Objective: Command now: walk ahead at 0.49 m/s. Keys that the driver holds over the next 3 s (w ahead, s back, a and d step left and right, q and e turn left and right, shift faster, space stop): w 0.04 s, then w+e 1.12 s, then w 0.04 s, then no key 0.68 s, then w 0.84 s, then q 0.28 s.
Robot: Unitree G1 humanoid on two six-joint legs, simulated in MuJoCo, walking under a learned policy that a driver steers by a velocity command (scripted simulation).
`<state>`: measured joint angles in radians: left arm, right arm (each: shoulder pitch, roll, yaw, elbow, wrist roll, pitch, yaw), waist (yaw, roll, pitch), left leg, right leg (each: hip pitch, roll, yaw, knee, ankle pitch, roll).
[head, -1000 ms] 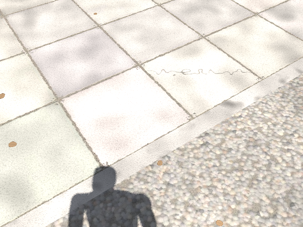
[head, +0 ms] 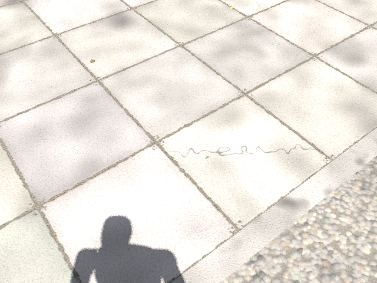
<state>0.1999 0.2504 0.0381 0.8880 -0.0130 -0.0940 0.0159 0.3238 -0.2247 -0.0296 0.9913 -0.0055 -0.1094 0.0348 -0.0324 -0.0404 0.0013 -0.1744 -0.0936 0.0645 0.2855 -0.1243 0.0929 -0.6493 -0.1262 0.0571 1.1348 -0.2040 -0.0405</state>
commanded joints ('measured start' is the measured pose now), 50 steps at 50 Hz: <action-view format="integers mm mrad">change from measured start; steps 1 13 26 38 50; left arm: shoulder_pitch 33 -236 62 197 113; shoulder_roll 43 48 141 166 92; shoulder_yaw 12 3 54 70 47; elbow -42 -170 -158 -128 -232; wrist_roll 12 -13 3 -12 -18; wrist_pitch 5 -4 -3 29 54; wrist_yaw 7 -64 -35 9 -13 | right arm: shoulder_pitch -38 72 -115 -409 -119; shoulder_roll -132 -189 -133 -153 -134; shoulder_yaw -21 -42 -31 -36 -51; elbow -55 -3 -190 -323 -245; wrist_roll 2 16 -11 10 -3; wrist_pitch -16 26 -6 -35 -18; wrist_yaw -20 -41 -41 -16 -24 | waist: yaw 46 -29 3 82 23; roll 78 97 9 -62 138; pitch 53 74 -40 8 -10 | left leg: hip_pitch -93 284 -465 -348 47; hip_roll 284 372 198 100 344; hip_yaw -217 -60 -124 -151 -267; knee -204 -56 742 176 -104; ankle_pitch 65 222 -80 133 45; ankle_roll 172 72 -105 -90 95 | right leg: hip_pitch -32 -47 446 561 -31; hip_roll -43 48 -31 -31 12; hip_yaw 3 -67 228 338 55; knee -143 -548 -936 -797 54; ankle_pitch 152 99 349 180 -91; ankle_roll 28 -51 -249 -154 19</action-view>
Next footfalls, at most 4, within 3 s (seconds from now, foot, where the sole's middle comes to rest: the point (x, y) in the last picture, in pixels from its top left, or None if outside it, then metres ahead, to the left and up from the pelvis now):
0.32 right None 0.34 -0.18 -0.78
0.82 left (205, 243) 0.67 -0.06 -0.78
1.34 right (297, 219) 0.76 -0.43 -0.78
1.72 left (243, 190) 0.90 -0.23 -0.78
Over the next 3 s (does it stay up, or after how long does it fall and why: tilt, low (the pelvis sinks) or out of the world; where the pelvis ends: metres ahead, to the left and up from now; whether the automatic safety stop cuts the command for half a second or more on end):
stays up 1.14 -0.56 0.00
